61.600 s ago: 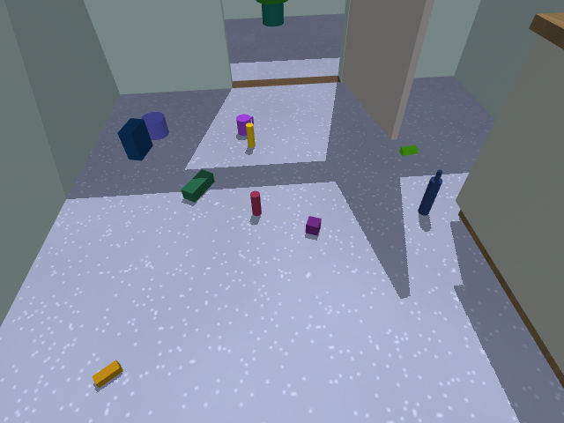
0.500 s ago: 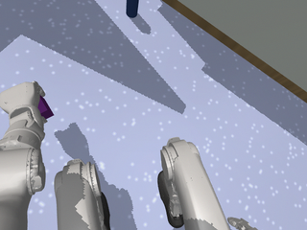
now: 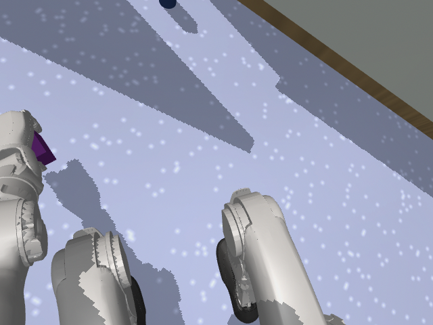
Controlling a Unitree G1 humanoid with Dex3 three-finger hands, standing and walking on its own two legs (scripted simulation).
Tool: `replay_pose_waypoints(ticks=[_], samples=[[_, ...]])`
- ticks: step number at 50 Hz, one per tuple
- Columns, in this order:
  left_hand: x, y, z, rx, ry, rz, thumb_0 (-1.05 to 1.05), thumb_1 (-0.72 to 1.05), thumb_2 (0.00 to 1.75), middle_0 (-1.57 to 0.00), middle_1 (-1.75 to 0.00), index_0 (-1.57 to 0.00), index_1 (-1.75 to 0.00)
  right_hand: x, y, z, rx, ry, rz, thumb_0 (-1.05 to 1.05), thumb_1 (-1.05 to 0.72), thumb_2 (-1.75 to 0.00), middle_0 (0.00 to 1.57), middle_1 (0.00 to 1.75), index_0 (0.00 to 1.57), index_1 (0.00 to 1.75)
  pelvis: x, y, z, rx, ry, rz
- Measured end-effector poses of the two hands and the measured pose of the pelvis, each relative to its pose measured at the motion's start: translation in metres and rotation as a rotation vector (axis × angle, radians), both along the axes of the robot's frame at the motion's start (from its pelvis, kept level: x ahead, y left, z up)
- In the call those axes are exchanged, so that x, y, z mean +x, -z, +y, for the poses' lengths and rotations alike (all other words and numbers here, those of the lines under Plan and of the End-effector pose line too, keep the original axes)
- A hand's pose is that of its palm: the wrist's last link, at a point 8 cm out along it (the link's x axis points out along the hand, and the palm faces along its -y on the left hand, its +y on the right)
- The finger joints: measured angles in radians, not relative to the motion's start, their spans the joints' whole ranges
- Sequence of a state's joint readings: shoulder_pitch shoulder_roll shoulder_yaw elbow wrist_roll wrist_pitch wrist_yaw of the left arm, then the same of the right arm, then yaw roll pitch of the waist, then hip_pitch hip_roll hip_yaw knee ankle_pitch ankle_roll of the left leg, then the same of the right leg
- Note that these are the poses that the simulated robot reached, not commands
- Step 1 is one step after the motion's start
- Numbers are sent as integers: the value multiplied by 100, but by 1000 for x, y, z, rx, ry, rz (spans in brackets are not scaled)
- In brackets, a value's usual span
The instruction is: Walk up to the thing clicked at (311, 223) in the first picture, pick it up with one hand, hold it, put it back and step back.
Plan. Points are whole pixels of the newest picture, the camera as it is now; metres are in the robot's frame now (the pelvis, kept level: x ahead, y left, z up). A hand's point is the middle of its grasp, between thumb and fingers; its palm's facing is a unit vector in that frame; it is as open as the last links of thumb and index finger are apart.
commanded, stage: lower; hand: left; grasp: from above
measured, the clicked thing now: (28, 151) +0.49 +0.27 -0.19
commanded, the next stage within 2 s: rest in 0.26 s
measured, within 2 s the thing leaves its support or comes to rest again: rests again in 1.22 s
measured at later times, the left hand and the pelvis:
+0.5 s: hand (40, 157) +0.49 +0.27 -0.23, palm faces -0.42 -0.19 -0.89, open 9.3 cm; pelvis +0.00 +0.00 -0.02, yaw -2 degrees
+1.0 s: hand (51, 157) +0.49 +0.26 -0.26, palm faces -0.42 -0.21 -0.88, open 9.3 cm; pelvis +0.00 +0.01 -0.02, yaw -5 degrees
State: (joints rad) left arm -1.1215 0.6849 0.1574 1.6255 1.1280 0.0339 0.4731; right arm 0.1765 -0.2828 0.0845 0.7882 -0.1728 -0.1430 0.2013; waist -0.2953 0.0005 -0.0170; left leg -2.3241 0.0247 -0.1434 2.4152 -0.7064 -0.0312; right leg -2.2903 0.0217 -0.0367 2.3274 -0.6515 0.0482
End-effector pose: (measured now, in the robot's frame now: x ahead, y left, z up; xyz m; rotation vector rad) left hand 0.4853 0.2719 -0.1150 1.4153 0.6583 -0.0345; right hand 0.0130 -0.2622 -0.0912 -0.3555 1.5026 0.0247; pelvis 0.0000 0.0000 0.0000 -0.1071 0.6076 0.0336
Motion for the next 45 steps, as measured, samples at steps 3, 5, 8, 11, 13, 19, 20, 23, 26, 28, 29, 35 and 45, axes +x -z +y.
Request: replay_pose_waypoints(ticks=[3,5,8,11,13,19,20,23,26,28,29,35,45], samples=[[1,5,1,-1,0,8,1,4,60,-78,-53,-75,-55,2,0,0,0,-11,0,0,-91,-89,20,30,20,30,1,2,1,-2,0,-3],[1,9,1,-2,0,17,1,4,60,-78,-53,-75,-55,3,1,-1,-1,-19,-1,0,-91,-89,20,30,20,30,1,4,1,-4,0,-6],[1,17,1,-9,1,26,1,4,60,-78,-53,-76,-54,2,1,-2,-4,-28,2,0,-91,-89,20,30,20,30,1,7,1,-9,1,-8],[1,26,1,-12,10,37,1,3,60,-79,-53,-76,-54,1,2,-2,-6,-40,12,0,-91,-89,20,30,20,30,1,10,1,-13,3,-15],[2,32,0,-17,12,32,1,3,60,-79,-52,-76,-54,0,2,-2,-6,-47,20,0,-91,-89,20,30,20,30,1,12,1,-16,5,-18],[5,47,-1,-14,14,15,1,3,60,-79,-52,-76,-54,-5,2,1,1,-54,50,0,-91,-90,20,30,20,30,3,17,2,-24,12,-20],[6,49,-2,-15,12,12,1,3,60,-79,-52,-76,-54,-6,2,1,3,-55,54,0,-91,-90,20,30,20,30,3,17,2,-26,13,-20],[7,53,-3,-11,10,9,1,3,61,-80,-51,-77,-53,-8,1,4,9,-54,63,0,-91,-89,20,30,20,30,4,18,3,-29,15,-20],[8,58,-4,-13,9,20,1,2,61,-80,-50,-77,-52,-9,0,7,18,-62,64,0,-91,-89,20,30,20,30,4,19,3,-35,18,-24],[9,62,-5,-19,6,18,1,2,62,-80,-49,-78,-51,-10,-1,8,21,-63,63,0,-91,-89,20,30,20,30,4,19,4,-40,21,-26],[9,63,-5,-19,9,19,1,2,62,-81,-48,-78,-51,-11,-1,9,23,-64,63,0,-91,-89,20,30,20,30,4,19,4,-42,22,-27],[10,72,-7,-21,10,23,1,1,62,-82,-46,-79,-49,-13,-6,13,31,-82,65,0,-91,-89,20,30,20,30,4,20,5,-51,27,-35],[13,84,-11,-27,4,14,1,1,63,-82,-45,-79,-47,-17,-16,15,35,-112,69,0,-91,-89,20,30,20,30,3,20,7,-69,36,-52]])
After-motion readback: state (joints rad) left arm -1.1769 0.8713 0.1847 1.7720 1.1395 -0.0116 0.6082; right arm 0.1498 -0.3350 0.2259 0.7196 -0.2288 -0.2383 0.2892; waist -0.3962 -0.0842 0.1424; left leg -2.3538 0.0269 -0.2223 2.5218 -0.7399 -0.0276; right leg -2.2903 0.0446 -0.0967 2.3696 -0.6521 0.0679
